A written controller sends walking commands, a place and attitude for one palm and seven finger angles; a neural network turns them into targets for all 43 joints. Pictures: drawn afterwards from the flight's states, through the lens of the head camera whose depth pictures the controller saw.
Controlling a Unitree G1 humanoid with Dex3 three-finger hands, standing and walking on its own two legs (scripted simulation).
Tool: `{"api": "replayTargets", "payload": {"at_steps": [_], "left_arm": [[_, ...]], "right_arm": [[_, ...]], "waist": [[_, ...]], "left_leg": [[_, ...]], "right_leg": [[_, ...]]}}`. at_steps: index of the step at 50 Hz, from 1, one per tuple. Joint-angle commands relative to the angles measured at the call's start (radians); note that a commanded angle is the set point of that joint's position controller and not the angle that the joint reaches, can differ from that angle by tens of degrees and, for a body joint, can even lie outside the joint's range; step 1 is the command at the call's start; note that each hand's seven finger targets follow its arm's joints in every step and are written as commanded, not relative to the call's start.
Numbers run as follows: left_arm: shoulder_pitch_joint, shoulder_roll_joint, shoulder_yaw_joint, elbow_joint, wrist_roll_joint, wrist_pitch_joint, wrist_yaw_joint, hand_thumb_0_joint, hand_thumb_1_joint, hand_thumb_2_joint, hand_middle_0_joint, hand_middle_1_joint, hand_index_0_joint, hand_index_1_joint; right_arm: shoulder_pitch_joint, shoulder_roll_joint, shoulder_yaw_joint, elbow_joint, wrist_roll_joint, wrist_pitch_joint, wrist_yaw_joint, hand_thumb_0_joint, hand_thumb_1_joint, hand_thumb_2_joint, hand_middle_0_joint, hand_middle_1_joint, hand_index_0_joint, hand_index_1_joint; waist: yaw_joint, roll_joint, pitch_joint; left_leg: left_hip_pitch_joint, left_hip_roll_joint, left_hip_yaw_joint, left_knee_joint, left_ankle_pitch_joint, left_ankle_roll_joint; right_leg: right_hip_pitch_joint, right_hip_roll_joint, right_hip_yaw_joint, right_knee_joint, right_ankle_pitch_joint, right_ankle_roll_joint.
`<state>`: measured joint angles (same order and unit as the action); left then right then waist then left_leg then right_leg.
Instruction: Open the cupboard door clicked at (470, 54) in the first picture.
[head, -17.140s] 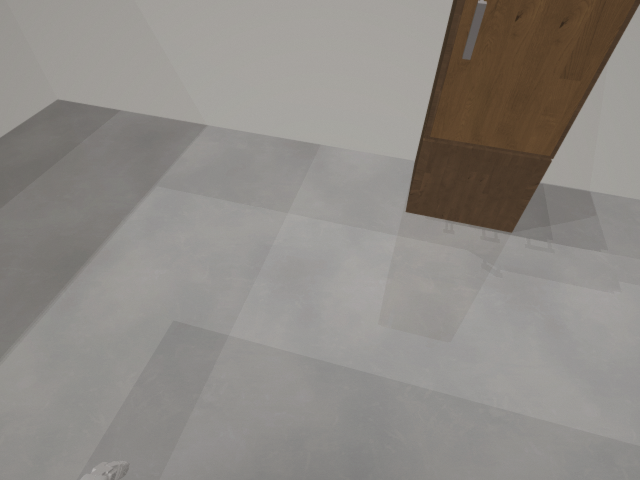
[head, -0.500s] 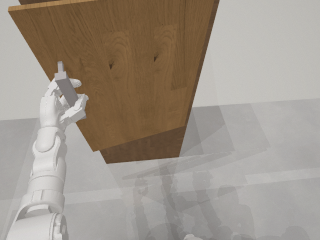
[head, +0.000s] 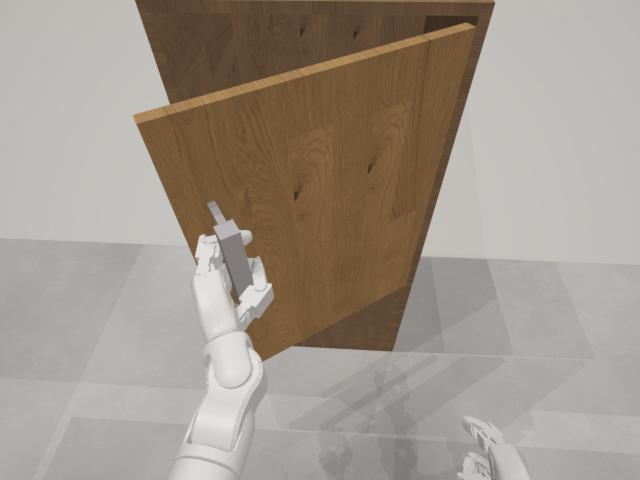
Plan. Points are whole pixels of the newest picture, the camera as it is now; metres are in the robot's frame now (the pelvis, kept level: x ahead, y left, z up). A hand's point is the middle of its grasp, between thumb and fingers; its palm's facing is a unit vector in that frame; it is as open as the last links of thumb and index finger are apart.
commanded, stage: pull the door open along its arc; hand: left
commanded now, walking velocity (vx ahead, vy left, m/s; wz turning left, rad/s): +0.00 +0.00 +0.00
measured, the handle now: (232, 257) +0.37 +0.14 +0.08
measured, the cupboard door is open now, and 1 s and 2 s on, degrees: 34 40 42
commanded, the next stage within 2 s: open thumb and fingers to let go in 0.04 s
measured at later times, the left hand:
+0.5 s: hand (276, 302) +0.31 +0.07 +0.08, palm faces +0.40 -0.92 -0.01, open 9.3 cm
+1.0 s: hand (279, 304) +0.30 +0.07 +0.08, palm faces +0.35 -0.94 +0.00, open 14.7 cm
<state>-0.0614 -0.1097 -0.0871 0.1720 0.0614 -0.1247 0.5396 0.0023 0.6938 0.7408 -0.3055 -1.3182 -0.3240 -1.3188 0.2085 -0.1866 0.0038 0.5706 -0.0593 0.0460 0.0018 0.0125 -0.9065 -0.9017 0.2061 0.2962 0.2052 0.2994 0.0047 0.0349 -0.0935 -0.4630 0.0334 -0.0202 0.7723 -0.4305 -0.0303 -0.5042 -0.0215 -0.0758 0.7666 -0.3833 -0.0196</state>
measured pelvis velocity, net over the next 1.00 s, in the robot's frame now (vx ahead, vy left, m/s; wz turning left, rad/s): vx -0.02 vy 0.00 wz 0.00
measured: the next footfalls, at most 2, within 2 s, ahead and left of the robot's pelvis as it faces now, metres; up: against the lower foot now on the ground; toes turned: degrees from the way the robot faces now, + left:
none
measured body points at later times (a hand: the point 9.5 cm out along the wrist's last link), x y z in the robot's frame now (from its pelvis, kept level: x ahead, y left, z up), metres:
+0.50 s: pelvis -0.01 -0.01 +0.00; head +0.00 -0.03 +0.45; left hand +0.28 +0.12 +0.08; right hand +0.16 -0.23 -0.10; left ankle -0.03 +0.14 -0.71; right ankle +0.00 -0.11 -0.71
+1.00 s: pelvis -0.02 +0.00 +0.00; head -0.01 -0.01 +0.45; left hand +0.28 +0.12 +0.08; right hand +0.15 -0.21 -0.10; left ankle -0.03 +0.14 -0.71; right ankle +0.00 -0.11 -0.71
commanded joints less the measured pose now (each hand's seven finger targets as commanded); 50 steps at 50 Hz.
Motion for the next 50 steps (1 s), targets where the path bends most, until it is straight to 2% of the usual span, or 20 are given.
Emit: {"api": "replayTargets", "payload": {"at_steps": [1,3,4,6,7,9,12,15,18,24,25,27,29,30,32,33,41,44,47,50], "left_arm": [[-0.071,-0.061,-0.132,-0.346,0.042,-0.057,-0.009,0.000,0.900,0.900,-0.400,-1.350,-0.400,-1.350],[0.024,-0.066,-0.148,-0.383,0.053,-0.044,0.004,0.000,0.900,0.900,-0.400,-1.350,-0.400,-1.350],[0.010,-0.065,-0.150,-0.401,0.049,-0.038,0.014,0.000,0.900,0.900,-0.400,-1.350,-0.400,-1.350],[-0.059,-0.050,-0.135,-0.400,0.046,-0.029,0.034,0.000,0.900,0.900,-0.400,-1.350,-0.400,-1.350],[-0.153,-0.021,-0.107,-0.378,0.048,-0.028,0.048,0.000,0.900,0.900,-0.400,-1.350,-0.400,-1.350],[-0.178,0.007,-0.063,-0.328,0.044,-0.022,0.065,0.000,0.760,0.840,-0.390,-1.335,-0.390,-1.335],[-0.214,-0.018,-0.073,-0.276,0.039,-0.024,0.058,0.000,0.550,0.750,-0.375,-1.313,-0.375,-1.313],[-0.220,-0.004,-0.055,-0.266,0.033,-0.037,0.037,0.000,0.340,0.660,-0.360,-1.290,-0.360,-1.290],[-0.207,-0.020,-0.068,-0.247,0.029,-0.046,0.017,0.000,0.130,0.570,-0.345,-1.268,-0.345,-1.268],[-0.254,-0.004,-0.054,-0.237,0.022,-0.062,0.011,0.000,-0.290,0.390,-0.315,-1.222,-0.315,-1.222],[-0.226,-0.013,-0.054,-0.236,0.021,-0.062,0.011,0.000,-0.360,0.360,-0.310,-1.215,-0.310,-1.215],[-0.252,-0.023,-0.066,-0.228,0.021,-0.060,0.012,0.000,-0.500,0.300,-0.300,-1.200,-0.300,-1.200],[-0.260,-0.014,-0.057,-0.225,0.021,-0.059,0.017,0.000,-0.500,0.300,-0.300,-1.200,-0.300,-1.200],[-0.259,-0.015,-0.059,-0.226,0.022,-0.060,0.021,0.000,-0.500,0.300,-0.292,-1.150,-0.292,-1.150],[-0.260,-0.026,-0.065,-0.217,0.024,-0.056,0.026,0.000,-0.500,0.300,-0.275,-1.050,-0.275,-1.050],[-0.271,-0.017,-0.057,-0.204,0.026,-0.053,0.029,0.000,-0.500,0.300,-0.267,-1.000,-0.267,-1.000],[-0.258,-0.036,-0.067,-0.213,0.038,-0.046,0.057,0.000,-0.500,0.300,-0.200,-0.600,-0.200,-0.600],[-0.258,-0.022,-0.050,-0.203,0.034,-0.037,0.064,0.000,-0.500,0.300,-0.175,-0.450,-0.175,-0.450],[-0.261,-0.051,-0.069,-0.216,0.031,-0.035,0.070,0.000,-0.500,0.300,-0.150,-0.300,-0.150,-0.300],[-0.244,-0.078,-0.096,-0.226,0.038,-0.028,0.077,0.000,-0.500,0.300,-0.150,-0.300,-0.150,-0.300]], "right_arm": [[-0.083,-0.089,-0.042,-0.170,0.000,-0.044,-0.003,0.000,-0.900,-0.900,0.200,0.300,0.200,0.300],[-0.095,-0.085,-0.040,-0.180,0.000,-0.044,0.000,0.000,-0.900,-0.900,0.200,0.300,0.200,0.300],[-0.104,-0.083,-0.034,-0.182,0.000,-0.042,-0.001,0.000,-0.900,-0.900,0.200,0.300,0.200,0.300],[-0.125,-0.083,-0.029,-0.171,-0.001,-0.038,-0.009,0.000,-0.900,-0.900,0.200,0.300,0.200,0.300],[-0.134,-0.083,-0.023,-0.156,-0.004,-0.034,-0.017,0.000,-0.900,-0.900,0.200,0.300,0.200,0.300],[-0.150,-0.079,-0.022,-0.141,-0.009,-0.027,-0.031,0.000,-0.900,-0.900,0.200,0.300,0.200,0.300],[-0.152,-0.074,-0.019,-0.129,-0.010,-0.025,-0.040,0.000,-0.900,-0.900,0.200,0.300,0.200,0.300],[-0.139,-0.072,-0.023,-0.123,-0.013,-0.023,-0.043,0.000,-0.900,-0.900,0.200,0.300,0.200,0.300],[-0.126,-0.077,-0.027,-0.128,-0.013,-0.026,-0.040,0.000,-0.900,-0.900,0.200,0.300,0.200,0.300],[-0.133,-0.081,-0.027,-0.130,-0.011,-0.031,-0.043,0.000,-0.900,-0.900,0.200,0.300,0.200,0.300],[-0.133,-0.080,-0.028,-0.135,-0.010,-0.031,-0.042,0.000,-0.900,-0.900,0.200,0.300,0.200,0.300],[-0.131,-0.080,-0.025,-0.134,-0.008,-0.033,-0.040,0.000,-0.900,-0.900,0.200,0.300,0.200,0.300],[-0.136,-0.082,-0.025,-0.135,-0.008,-0.033,-0.041,0.000,-0.900,-0.900,0.200,0.300,0.200,0.300],[-0.133,-0.081,-0.026,-0.135,-0.008,-0.034,-0.041,0.000,-0.900,-0.900,0.200,0.300,0.200,0.300],[-0.135,-0.082,-0.026,-0.136,-0.008,-0.035,-0.040,0.000,-0.900,-0.900,0.200,0.300,0.200,0.300],[-0.129,-0.084,-0.026,-0.129,-0.009,-0.034,-0.041,0.000,-0.900,-0.900,0.200,0.300,0.200,0.300],[-0.133,-0.080,-0.028,-0.136,-0.010,-0.030,-0.035,0.000,-0.900,-0.900,0.200,0.300,0.200,0.300],[-0.141,-0.081,-0.026,-0.135,-0.007,-0.021,-0.035,0.000,-0.900,-0.900,0.200,0.300,0.200,0.300],[-0.143,-0.077,-0.025,-0.138,-0.008,-0.024,-0.032,0.000,-0.900,-0.900,0.200,0.300,0.200,0.300],[-0.149,-0.076,-0.025,-0.142,-0.008,-0.023,-0.024,0.000,-0.900,-0.900,0.200,0.300,0.200,0.300]], "waist": [[-0.005,-0.100,-0.241],[0.002,-0.122,-0.217],[0.001,-0.117,-0.203],[-0.010,-0.110,-0.169],[-0.020,-0.103,-0.147],[-0.010,-0.117,-0.143],[-0.017,-0.140,-0.160],[-0.004,-0.108,-0.212],[-0.005,-0.125,-0.220],[-0.015,-0.136,-0.184],[-0.005,-0.122,-0.192],[-0.011,-0.125,-0.186],[-0.004,-0.108,-0.189],[-0.005,-0.128,-0.195],[-0.005,-0.113,-0.191],[-0.009,-0.137,-0.183],[0.006,-0.102,-0.204],[0.004,-0.125,-0.187],[0.004,-0.113,-0.186],[0.004,-0.081,-0.182]], "left_leg": [[0.062,-0.034,0.034,-0.084,0.362,0.035],[0.057,-0.035,0.031,-0.085,0.352,0.036],[0.051,-0.038,0.031,-0.086,0.338,0.036],[0.035,-0.045,0.028,-0.077,0.287,0.036],[0.025,-0.050,0.024,-0.073,0.253,0.037],[0.019,-0.055,0.025,-0.072,0.215,0.038],[0.022,-0.060,0.028,-0.068,0.204,0.041],[0.033,-0.059,0.032,-0.072,0.236,0.039],[0.033,-0.054,0.029,-0.073,0.263,0.038],[0.023,-0.051,0.028,-0.076,0.221,0.040],[0.025,-0.052,0.031,-0.078,0.223,0.039],[0.022,-0.053,0.029,-0.079,0.214,0.039],[0.022,-0.053,0.028,-0.083,0.205,0.039],[0.022,-0.053,0.028,-0.081,0.210,0.040],[0.019,-0.053,0.030,-0.083,0.213,0.040],[0.018,-0.051,0.024,-0.085,0.214,0.039],[0.019,-0.049,0.027,-0.092,0.224,0.035],[0.013,-0.047,0.026,-0.095,0.216,0.035],[0.019,-0.047,0.025,-0.093,0.214,0.034],[0.023,-0.043,0.024,-0.093,0.222,0.030]], "right_leg": [[0.232,0.009,0.007,-0.092,0.406,-0.012],[0.243,0.006,0.010,-0.102,0.407,-0.010],[0.239,0.003,0.013,-0.106,0.401,-0.007],[0.210,-0.002,0.027,-0.124,0.335,-0.004],[0.181,-0.007,0.034,-0.133,0.283,-0.003],[0.172,-0.012,0.050,-0.157,0.212,0.001],[0.168,-0.019,0.064,-0.169,0.199,0.007],[0.203,-0.019,0.064,-0.148,0.265,0.005],[0.211,-0.015,0.052,-0.131,0.319,0.005],[0.177,-0.015,0.056,-0.147,0.238,0.006],[0.183,-0.013,0.053,-0.145,0.233,0.003],[0.173,-0.012,0.049,-0.145,0.218,0.002],[0.167,-0.010,0.047,-0.144,0.192,-0.001],[0.173,-0.009,0.048,-0.143,0.201,-0.001],[0.168,-0.007,0.043,-0.140,0.202,-0.002],[0.166,-0.005,0.037,-0.140,0.198,-0.002],[0.168,0.003,0.025,-0.121,0.195,-0.011],[0.165,0.003,0.024,-0.129,0.182,-0.009],[0.158,0.007,0.020,-0.126,0.172,-0.011],[0.144,0.010,0.009,-0.112,0.175,-0.015]]}}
